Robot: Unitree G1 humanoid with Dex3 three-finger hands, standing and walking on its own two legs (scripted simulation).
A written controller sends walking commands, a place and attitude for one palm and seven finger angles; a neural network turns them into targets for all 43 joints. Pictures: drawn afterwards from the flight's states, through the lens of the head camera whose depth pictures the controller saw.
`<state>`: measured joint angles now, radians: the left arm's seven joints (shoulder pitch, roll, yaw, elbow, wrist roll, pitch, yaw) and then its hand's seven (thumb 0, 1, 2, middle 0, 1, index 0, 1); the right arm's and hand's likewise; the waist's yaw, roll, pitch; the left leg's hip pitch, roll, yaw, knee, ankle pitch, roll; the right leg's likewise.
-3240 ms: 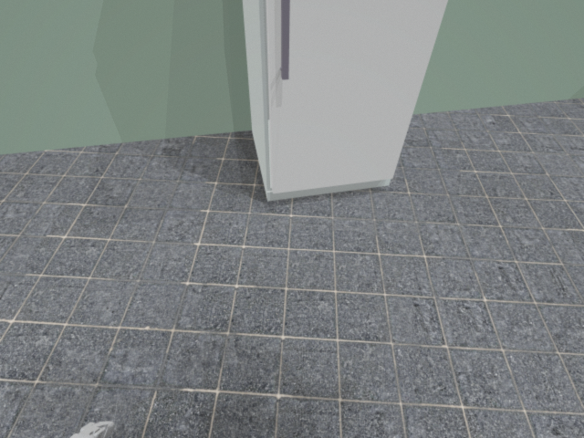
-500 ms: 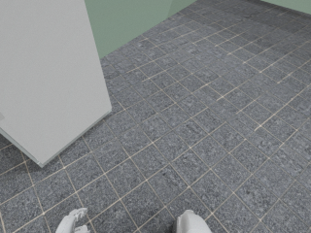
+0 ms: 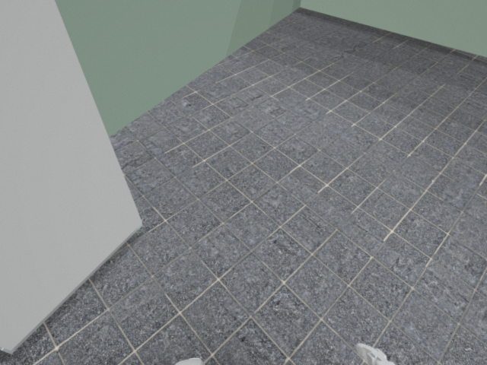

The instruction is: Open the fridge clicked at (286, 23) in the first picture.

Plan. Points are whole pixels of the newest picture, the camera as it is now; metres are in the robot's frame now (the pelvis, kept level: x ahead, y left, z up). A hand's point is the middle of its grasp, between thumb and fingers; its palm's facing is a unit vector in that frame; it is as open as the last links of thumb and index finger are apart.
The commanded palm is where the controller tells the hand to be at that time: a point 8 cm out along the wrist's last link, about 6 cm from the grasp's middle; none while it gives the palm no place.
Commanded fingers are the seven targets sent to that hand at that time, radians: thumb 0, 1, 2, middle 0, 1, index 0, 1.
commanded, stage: turn to face it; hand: left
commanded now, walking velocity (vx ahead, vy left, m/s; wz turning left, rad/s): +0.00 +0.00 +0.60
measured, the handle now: out of the picture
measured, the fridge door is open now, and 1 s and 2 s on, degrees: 0 0 0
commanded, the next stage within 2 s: take the last steps up to it in 1.74 s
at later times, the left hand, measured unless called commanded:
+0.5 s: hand (139, 347) +0.17 +0.21 -0.15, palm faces +0.19 -0.96 -0.21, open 7.4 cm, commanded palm none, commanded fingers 0.00 0.90 0.90 -0.20 -0.30 -0.20 -0.30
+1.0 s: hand out of the picture -0.05 +0.23 -0.19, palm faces +0.54 -0.80 -0.27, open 7.4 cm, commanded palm none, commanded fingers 0.00 0.90 0.90 -0.20 -0.30 -0.20 -0.30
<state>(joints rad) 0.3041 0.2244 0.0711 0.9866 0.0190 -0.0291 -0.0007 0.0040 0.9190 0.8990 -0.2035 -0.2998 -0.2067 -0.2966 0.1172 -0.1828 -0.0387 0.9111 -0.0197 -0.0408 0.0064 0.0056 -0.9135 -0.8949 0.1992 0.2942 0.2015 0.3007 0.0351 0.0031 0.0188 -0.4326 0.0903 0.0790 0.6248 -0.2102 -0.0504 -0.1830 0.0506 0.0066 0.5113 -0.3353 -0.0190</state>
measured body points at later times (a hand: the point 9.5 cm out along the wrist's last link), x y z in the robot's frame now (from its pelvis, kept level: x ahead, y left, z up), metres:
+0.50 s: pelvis +0.07 +0.01 +0.01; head +0.11 +0.01 +0.45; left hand +0.16 +0.26 -0.13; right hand +0.10 -0.24 -0.15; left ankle +0.08 +0.11 -0.73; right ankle +0.10 -0.12 -0.72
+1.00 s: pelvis +0.05 +0.02 -0.01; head +0.07 +0.06 +0.44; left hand -0.08 +0.27 -0.16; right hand +0.31 -0.14 -0.12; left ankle +0.01 +0.11 -0.73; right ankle +0.10 -0.12 -0.71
